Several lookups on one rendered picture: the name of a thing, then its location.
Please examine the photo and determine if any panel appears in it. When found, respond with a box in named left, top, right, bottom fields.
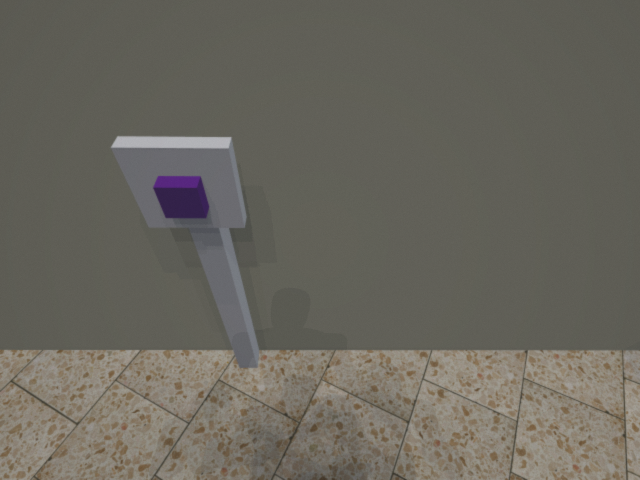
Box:
left=111, top=136, right=259, bottom=368

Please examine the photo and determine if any button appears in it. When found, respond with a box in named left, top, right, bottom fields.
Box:
left=153, top=176, right=209, bottom=218

